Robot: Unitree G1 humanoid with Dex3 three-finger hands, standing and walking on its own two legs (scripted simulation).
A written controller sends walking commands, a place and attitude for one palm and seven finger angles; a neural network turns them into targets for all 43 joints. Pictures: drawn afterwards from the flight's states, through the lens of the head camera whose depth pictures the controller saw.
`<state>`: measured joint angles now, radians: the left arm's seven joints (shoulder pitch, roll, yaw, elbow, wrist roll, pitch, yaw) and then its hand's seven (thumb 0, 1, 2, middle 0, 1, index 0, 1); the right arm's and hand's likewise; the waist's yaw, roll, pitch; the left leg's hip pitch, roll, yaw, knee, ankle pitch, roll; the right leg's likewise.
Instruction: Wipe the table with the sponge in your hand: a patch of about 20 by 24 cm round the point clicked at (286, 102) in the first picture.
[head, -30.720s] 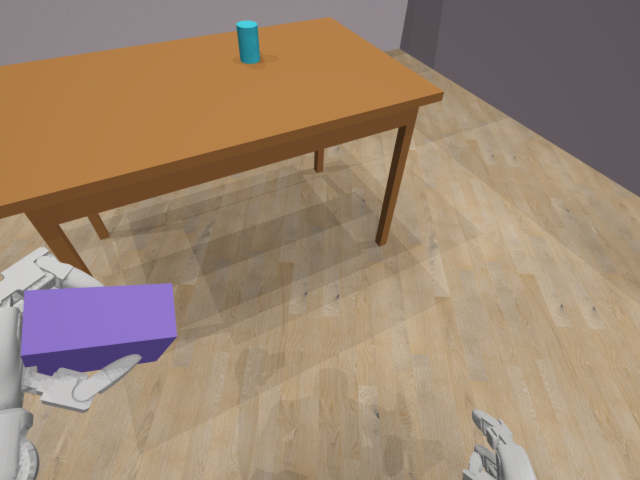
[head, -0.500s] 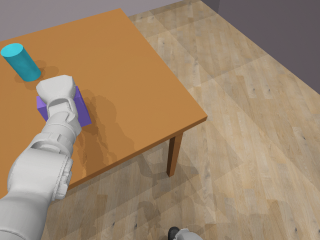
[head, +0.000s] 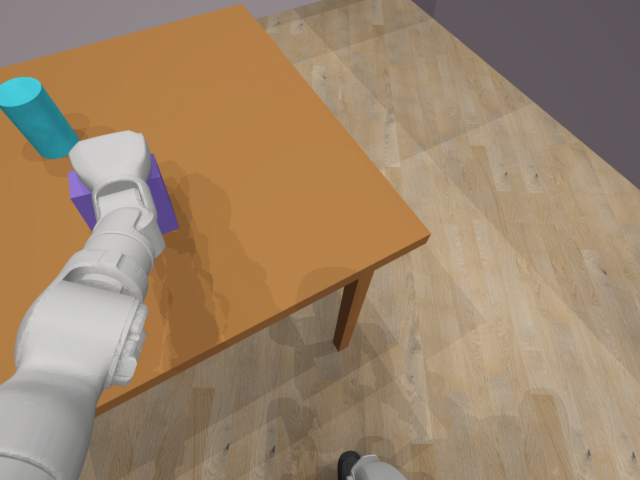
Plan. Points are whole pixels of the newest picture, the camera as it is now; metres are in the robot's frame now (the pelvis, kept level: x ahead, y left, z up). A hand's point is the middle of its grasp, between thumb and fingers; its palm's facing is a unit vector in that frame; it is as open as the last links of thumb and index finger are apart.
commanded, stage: wipe back along the third lane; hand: left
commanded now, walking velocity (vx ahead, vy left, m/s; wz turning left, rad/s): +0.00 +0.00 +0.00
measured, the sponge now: (132, 212) +0.48 +0.23 -0.01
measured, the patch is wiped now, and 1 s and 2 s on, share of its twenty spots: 1.00 1.00 1.00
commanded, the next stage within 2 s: slide back across to the middle lane in 1.96 s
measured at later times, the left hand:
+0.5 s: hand (131, 208) +0.46 +0.22 +0.04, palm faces -0.03 -0.02 -1.00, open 9.5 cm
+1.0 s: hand (145, 251) +0.40 +0.19 +0.04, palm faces -0.03 -0.02 -1.00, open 9.5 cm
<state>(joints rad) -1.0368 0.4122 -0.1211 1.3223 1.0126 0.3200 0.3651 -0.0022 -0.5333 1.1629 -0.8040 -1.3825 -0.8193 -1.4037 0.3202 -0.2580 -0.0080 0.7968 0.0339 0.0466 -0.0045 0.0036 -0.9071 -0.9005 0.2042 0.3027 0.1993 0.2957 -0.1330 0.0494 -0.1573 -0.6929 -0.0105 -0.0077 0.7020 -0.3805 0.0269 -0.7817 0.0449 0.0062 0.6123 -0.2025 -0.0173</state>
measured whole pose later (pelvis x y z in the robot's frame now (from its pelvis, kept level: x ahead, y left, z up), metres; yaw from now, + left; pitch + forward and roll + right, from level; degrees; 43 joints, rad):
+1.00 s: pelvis +0.02 +0.01 +0.02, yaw +2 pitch +9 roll -1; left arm -0.54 0.13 -0.37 0.75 0.99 0.55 0.34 0.00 -0.44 1.11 -0.72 -1.45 -0.74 -1.47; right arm 0.07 -0.23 0.01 0.73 0.06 0.24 0.02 0.01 -0.91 -0.90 0.20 0.30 0.20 0.30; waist 0.04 0.04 -0.14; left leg -0.34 -0.03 -0.02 0.56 -0.37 0.04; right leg -0.44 0.02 -0.01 0.53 -0.24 -0.01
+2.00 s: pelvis +0.02 -0.02 +0.02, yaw +1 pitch +7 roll +0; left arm -0.33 0.14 -0.39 0.53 1.01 0.56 0.33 0.00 -0.45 1.11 -0.73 -1.45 -0.74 -1.46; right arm 0.03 -0.25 0.00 0.70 0.08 0.21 0.02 0.01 -0.91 -0.90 0.20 0.30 0.20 0.30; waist 0.06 0.05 -0.13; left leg -0.29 -0.01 -0.01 0.54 -0.36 0.01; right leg -0.42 0.04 0.00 0.55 -0.24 -0.04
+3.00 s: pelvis +0.01 -0.01 +0.02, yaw +1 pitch +3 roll +0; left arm -0.17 0.26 -0.26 0.37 1.00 0.46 0.23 -0.02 -0.48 1.11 -0.77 -1.40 -0.79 -1.42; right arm 0.04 -0.26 0.03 0.69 0.07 0.14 -0.03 0.01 -0.91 -0.90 0.20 0.30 0.20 0.30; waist 0.08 0.05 -0.07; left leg -0.20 -0.02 0.00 0.47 -0.33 0.01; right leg -0.34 0.04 0.01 0.49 -0.21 -0.04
